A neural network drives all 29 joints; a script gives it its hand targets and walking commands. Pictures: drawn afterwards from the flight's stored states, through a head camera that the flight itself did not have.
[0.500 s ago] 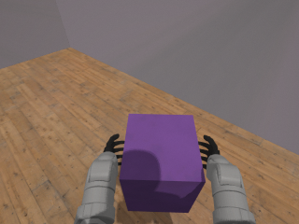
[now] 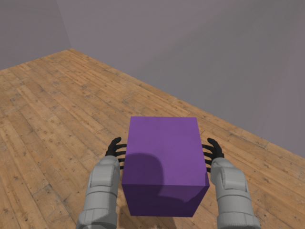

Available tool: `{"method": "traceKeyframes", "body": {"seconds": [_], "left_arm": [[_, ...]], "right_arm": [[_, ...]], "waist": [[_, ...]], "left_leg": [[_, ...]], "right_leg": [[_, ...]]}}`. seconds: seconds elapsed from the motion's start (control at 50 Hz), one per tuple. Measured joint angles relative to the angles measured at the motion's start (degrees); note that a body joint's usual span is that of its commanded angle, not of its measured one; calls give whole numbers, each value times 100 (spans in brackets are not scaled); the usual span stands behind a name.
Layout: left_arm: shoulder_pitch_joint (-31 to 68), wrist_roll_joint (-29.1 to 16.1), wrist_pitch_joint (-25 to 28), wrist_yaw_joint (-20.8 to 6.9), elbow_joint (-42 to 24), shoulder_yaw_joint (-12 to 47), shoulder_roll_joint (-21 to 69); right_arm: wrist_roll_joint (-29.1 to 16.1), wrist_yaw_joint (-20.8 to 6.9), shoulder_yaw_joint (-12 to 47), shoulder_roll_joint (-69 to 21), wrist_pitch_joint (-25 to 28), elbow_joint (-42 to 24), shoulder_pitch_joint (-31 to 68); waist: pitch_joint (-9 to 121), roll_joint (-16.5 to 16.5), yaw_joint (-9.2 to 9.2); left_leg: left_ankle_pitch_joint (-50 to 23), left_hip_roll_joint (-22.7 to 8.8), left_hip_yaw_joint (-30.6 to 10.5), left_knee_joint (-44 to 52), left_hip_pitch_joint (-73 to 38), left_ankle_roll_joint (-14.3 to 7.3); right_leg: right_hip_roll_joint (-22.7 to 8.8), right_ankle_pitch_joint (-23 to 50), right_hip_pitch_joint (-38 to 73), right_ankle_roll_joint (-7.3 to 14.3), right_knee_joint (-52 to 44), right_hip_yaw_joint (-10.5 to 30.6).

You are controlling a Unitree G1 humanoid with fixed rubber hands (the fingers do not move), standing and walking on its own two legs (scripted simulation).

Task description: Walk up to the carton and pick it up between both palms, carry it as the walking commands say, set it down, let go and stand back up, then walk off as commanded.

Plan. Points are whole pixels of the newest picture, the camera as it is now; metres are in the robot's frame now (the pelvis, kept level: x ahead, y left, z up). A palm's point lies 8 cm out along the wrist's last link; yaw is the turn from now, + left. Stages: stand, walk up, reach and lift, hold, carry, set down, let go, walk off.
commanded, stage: hold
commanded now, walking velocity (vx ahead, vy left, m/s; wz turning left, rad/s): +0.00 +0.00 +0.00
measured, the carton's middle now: (162, 168) +0.34 +0.00 -0.03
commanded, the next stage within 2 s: carry in 0.38 s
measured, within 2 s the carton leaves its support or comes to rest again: neither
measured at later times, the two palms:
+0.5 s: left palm (107, 163) +0.29 +0.15 +0.07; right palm (217, 162) +0.30 -0.14 +0.07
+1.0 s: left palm (95, 190) +0.21 +0.16 +0.08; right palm (222, 186) +0.22 -0.13 +0.08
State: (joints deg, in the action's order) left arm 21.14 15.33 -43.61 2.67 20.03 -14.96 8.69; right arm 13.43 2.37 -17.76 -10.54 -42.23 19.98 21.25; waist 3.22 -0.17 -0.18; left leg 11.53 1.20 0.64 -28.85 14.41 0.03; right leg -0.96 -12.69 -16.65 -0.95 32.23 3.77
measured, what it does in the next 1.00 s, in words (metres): steps on the spot: left foot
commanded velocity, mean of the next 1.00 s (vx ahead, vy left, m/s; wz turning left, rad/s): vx -0.17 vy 0.00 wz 0.00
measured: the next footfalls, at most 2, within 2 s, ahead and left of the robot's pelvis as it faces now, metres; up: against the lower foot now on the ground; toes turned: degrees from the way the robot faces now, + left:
left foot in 0.96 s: +0.01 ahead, +0.12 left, +0.00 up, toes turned +2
right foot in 1.28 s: -0.06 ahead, -0.13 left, +0.00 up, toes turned -6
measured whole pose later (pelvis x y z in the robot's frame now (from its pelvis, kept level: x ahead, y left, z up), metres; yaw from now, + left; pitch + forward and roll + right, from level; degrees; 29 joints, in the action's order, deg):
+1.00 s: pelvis -0.06 +0.01 -0.01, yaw +0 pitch -1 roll +0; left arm 16.6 10.3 -70.0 5.4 -9.0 -9.2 9.1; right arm 7.8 4.7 -11.7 -9.8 -69.1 -7.3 18.6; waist 3.1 -0.9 -0.2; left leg 15.4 -0.2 1.7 -37.5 20.2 -0.3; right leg -1.6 -11.4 -26.3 -1.8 35.8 1.6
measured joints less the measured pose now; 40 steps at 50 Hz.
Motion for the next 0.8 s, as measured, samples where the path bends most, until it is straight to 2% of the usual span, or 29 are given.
{"method": "traceKeyframes", "body": {"seconds": [0.36, 0.44, 0.52, 0.7, 0.76, 0.8], "left_arm": [[-131, 0, -3, -2, -144, 14, 25], [-218, -40, -112, 0, -440, 112, 26], [-255, -156, -463, 33, -907, 212, 27], [-330, -413, -1729, 164, -2055, 269, 26], [-355, -483, -2069, 211, -2361, 328, 27], [-357, -496, -2221, 233, -2429, 423, 25]], "right_arm": [[0, -19, 45, 0, -27, -30, -5], [-28, -28, 166, 16, -143, -290, -52], [-78, -27, 265, 17, -528, -759, -52], [-277, 87, 537, 18, -1722, -1719, -57], [-330, 130, 572, 22, -2081, -2030, -66], [-352, 140, 573, 48, -2268, -2213, -136]], "waist": [[0, 0, 0], [0, -1, 1], [0, 0, 0], [-2, -1, 1], [-3, 6, 0], [-8, -2, 7]], "left_leg": [[-6, 2, 0, 0, 0, 0], [5, -17, 0, -100, 44, 0], [39, -27, 0, -223, 97, 0], [15, -96, -1, -373, 218, -19], [55, -150, -1, -515, 329, -19], [592, -171, 12, -966, 511, -19]], "right_leg": [[0, 6, 0, 0, 0, 4], [13, 31, 1, -27, 10, -9], [20, 65, 1, -64, 21, -11], [20, -108, -138, -77, 208, -121], [30, 189, -217, -64, 224, -190], [29, 189, -263, -4, 229, -222]]}}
